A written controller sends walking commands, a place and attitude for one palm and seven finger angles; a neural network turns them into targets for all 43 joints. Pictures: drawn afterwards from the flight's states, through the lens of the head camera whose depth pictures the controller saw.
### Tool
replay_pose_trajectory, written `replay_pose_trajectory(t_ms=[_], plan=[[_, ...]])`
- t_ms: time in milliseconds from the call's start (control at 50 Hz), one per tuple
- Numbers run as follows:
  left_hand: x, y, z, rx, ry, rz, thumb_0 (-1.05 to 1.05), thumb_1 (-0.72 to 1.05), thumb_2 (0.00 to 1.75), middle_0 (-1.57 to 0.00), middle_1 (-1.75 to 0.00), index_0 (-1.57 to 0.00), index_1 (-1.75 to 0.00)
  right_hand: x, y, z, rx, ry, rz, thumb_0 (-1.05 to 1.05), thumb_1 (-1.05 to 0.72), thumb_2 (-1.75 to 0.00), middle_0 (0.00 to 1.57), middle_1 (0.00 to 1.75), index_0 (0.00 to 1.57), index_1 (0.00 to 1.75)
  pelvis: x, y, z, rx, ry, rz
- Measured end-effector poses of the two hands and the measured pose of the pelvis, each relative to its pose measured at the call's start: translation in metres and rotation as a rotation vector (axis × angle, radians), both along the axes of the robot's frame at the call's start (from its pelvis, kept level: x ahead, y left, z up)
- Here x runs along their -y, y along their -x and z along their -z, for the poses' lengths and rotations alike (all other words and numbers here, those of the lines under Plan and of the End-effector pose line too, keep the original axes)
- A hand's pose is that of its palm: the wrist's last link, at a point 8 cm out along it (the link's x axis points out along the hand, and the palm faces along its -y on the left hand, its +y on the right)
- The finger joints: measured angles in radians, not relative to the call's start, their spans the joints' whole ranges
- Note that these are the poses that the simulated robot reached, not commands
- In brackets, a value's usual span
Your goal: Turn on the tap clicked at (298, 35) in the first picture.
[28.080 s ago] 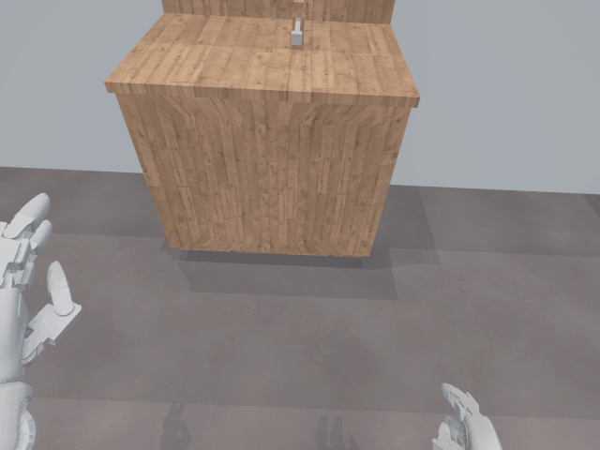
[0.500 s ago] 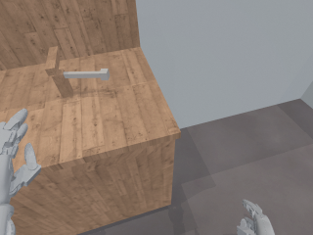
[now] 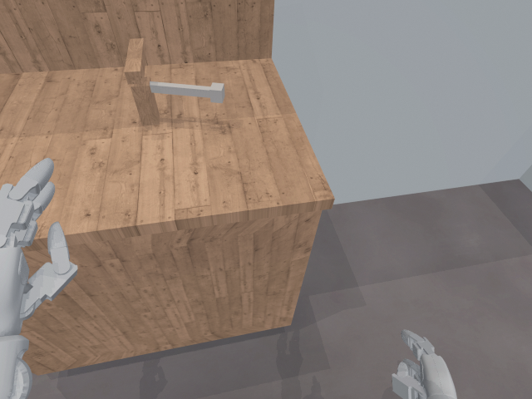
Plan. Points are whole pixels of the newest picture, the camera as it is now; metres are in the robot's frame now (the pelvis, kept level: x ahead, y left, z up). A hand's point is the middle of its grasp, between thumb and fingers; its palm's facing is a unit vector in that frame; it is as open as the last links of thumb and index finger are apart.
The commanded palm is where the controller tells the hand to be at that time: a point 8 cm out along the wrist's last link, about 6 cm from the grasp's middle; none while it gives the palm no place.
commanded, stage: step back with the hand held close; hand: left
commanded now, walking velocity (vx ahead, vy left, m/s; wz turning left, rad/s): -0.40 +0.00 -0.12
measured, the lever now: (217, 92) +0.64 +0.14 +0.12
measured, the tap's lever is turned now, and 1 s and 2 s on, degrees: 73 73 73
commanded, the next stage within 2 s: stop stepping back and stand still in 0.26 s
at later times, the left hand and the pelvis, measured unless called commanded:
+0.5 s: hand (60, 363) +0.13 +0.19 +0.17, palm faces +0.20 -0.88 -0.43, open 7.4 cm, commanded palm +0.08 +0.24 +0.19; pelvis -0.11 -0.01 +0.01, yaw -7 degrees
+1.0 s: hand out of the picture +0.04 +0.23 +0.17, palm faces +0.33 -0.87 -0.37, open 7.4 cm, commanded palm -0.02 +0.27 +0.19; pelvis -0.20 +0.00 +0.01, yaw -5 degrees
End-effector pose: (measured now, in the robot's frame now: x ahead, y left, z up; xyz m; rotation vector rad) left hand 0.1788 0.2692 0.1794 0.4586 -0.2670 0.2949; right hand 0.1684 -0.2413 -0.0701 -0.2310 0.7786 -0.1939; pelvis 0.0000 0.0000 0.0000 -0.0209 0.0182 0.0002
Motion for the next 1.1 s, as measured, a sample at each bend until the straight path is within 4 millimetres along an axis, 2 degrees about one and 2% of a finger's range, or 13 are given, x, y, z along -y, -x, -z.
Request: replay_pose_trajectory(t_ms=[140,200,280,360,420,480,560,680,780,840,920,1000,1100], plan=[[-0.024,0.027,-0.011,-0.002,-0.038,-0.061,0.02,0.89,0.89,-0.21,-0.30,-0.21,-0.30,-0.019,0.020,-0.014,0.055,-0.019,-0.020,0.01,-0.90,-0.90,0.20,0.30,0.20,0.30,-0.005,0.027,-0.009,-0.007,0.015,0.032],[-0.018,0.037,-0.010,0.000,0.014,-0.072,0.02,0.89,0.89,-0.21,-0.30,-0.21,-0.30,-0.025,0.033,-0.014,0.053,-0.041,-0.034,0.01,-0.90,-0.90,0.20,0.30,0.20,0.30,-0.003,0.039,-0.013,-0.026,0.014,0.064],[0.004,0.044,-0.003,-0.021,0.043,-0.020,0.02,0.90,0.90,-0.20,-0.30,-0.21,-0.30,-0.026,0.054,-0.005,0.046,-0.070,-0.051,0.01,-0.90,-0.90,0.20,0.30,0.20,0.30,0.005,0.063,-0.010,-0.050,-0.006,0.090],[0.033,0.056,-0.006,-0.030,0.008,0.096,0.02,0.90,0.89,-0.20,-0.30,-0.21,-0.30,-0.014,0.086,0.007,0.020,-0.093,-0.014,0.01,-0.90,-0.90,0.20,0.30,0.21,0.30,0.012,0.093,-0.005,-0.046,0.013,0.115],[0.042,0.071,-0.014,-0.020,-0.032,0.161,0.02,0.89,0.89,-0.21,-0.30,-0.21,-0.30,-0.001,0.118,0.005,-0.015,-0.091,0.062,0.01,-0.90,-0.90,0.20,0.30,0.21,0.30,0.014,0.101,-0.008,-0.043,0.000,0.130],[0.035,0.081,-0.013,-0.025,-0.045,0.156,0.01,0.89,0.89,-0.21,-0.30,-0.21,-0.30,0.016,0.148,0.002,-0.016,-0.055,0.129,0.01,-0.90,-0.90,0.20,0.30,0.21,0.30,0.013,0.107,-0.007,-0.037,-0.005,0.132],[0.019,0.095,0.000,-0.065,-0.002,0.084,0.01,0.89,0.89,-0.21,-0.30,-0.21,-0.30,0.035,0.183,-0.003,-0.011,-0.003,0.180,0.01,-0.90,-0.90,0.20,0.30,0.20,0.30,0.010,0.126,-0.007,-0.003,-0.007,0.126],[0.018,0.136,0.004,-0.086,0.038,0.044,0.02,0.89,0.89,-0.21,-0.30,-0.21,-0.30,0.045,0.220,-0.011,0.015,0.045,0.170,0.01,-0.90,-0.90,0.20,0.30,0.20,0.30,0.009,0.156,-0.011,0.020,0.004,0.091],[0.013,0.167,-0.002,-0.013,0.045,0.036,0.02,0.89,0.89,-0.21,-0.30,-0.21,-0.30,0.039,0.238,-0.007,0.015,0.051,0.152,0.01,-0.90,-0.90,0.20,0.30,0.20,0.30,0.004,0.172,-0.007,0.034,0.020,0.108],[0.002,0.170,0.002,0.026,0.074,0.014,0.01,0.89,0.89,-0.21,-0.30,-0.21,-0.30,0.028,0.244,-0.002,0.013,0.051,0.140,0.01,-0.90,-0.90,0.20,0.30,0.20,0.30,-0.002,0.181,-0.004,0.040,0.033,0.087],[-0.008,0.170,0.007,-0.004,0.090,-0.018,0.01,0.89,0.89,-0.21,-0.30,-0.21,-0.30,0.005,0.249,-0.005,0.028,0.011,0.117,0.01,-0.90,-0.90,0.20,0.30,0.20,0.30,-0.007,0.193,-0.009,0.052,0.012,0.098],[-0.004,0.181,-0.003,-0.028,0.035,-0.001,0.02,0.89,0.89,-0.20,-0.30,-0.21,-0.30,-0.016,0.251,-0.008,0.060,-0.047,0.077,0.01,-0.90,-0.90,0.20,0.30,0.20,0.30,-0.005,0.204,-0.014,0.033,-0.018,0.082],[0.004,0.205,-0.007,-0.039,0.014,0.039,0.02,0.89,0.89,-0.21,-0.30,-0.21,-0.30,-0.024,0.252,0.001,0.041,-0.080,0.034,0.01,-0.90,-0.90,0.20,0.30,0.21,0.30,-0.008,0.217,-0.011,0.029,0.012,0.080]])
